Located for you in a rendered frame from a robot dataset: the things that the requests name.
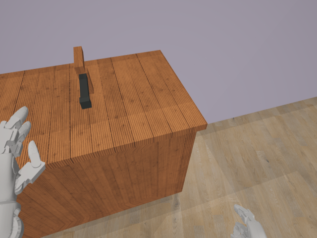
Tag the robot left hand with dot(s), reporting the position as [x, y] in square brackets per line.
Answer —
[12, 134]

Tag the counter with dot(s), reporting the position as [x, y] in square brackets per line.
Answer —
[132, 147]

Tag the robot right hand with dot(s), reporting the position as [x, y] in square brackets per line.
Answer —
[253, 230]

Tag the left robot forearm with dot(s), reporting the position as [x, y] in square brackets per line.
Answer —
[11, 226]

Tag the tap lever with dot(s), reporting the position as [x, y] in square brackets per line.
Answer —
[84, 99]

